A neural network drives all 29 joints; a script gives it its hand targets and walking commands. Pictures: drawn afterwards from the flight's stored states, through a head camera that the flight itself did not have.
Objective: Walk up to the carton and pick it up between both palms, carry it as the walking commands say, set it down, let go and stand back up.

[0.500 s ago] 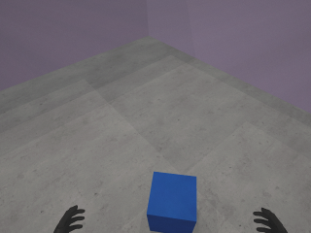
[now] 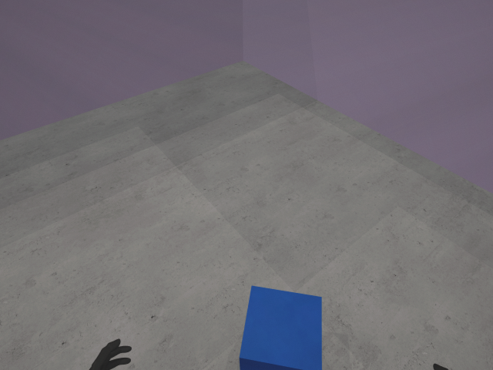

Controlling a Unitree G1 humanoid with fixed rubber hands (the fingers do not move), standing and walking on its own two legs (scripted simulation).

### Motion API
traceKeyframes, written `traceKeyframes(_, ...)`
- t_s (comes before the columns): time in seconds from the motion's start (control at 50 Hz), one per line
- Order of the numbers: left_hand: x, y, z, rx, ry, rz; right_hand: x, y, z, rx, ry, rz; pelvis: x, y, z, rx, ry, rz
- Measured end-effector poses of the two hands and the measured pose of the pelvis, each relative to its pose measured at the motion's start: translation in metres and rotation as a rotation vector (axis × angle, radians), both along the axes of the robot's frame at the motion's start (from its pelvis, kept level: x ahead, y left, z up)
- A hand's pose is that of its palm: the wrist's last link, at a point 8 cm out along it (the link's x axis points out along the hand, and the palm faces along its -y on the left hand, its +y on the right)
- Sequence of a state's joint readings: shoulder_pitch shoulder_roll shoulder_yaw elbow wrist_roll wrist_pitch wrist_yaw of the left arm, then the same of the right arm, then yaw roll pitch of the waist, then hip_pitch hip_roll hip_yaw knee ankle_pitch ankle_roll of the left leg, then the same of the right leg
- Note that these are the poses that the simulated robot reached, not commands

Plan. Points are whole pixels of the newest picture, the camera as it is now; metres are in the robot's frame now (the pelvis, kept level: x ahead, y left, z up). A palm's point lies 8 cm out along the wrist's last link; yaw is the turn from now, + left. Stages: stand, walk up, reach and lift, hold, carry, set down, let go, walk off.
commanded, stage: stand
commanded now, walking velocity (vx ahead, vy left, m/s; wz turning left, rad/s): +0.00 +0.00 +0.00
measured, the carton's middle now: (279, 341) +0.38 -0.09 -0.62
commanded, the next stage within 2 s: none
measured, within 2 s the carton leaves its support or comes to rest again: neither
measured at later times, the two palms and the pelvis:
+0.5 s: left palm out of the picture +0.10 +0.24 -0.07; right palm out of the picture +0.06 -0.32 -0.07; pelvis -0.04 -0.02 +0.00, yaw +0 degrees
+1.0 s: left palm out of the picture +0.10 +0.24 -0.07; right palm out of the picture +0.06 -0.32 -0.07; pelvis -0.04 -0.02 +0.00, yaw +0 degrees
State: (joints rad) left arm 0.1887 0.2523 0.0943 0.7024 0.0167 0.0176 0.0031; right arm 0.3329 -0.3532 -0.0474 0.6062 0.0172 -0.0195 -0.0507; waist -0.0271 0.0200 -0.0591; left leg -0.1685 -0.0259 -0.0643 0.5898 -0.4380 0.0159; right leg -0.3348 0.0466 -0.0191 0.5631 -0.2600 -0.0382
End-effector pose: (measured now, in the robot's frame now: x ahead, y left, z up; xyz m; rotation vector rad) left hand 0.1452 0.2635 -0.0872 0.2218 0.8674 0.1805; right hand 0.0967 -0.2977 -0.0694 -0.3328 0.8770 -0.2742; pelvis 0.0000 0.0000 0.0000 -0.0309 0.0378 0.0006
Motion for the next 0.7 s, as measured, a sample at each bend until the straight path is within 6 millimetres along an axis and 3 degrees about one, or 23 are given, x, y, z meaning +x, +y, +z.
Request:
traceKeyframes(0.4, -0.038, -0.02, 0.015, 0.016, -0.065, -0.005, -0.031, -0.018, -0.002, 0.044, -0.078, 0.023, -0.04, -0.022, -0.001, 0.031, -0.061, 0.0)
traceKeyframes(0.7, -0.04, -0.021, 0.017, 0.018, -0.079, -0.008, -0.035, -0.022, -0.002, 0.044, -0.083, 0.034, -0.043, -0.023, -0.001, 0.032, -0.066, 0.0)
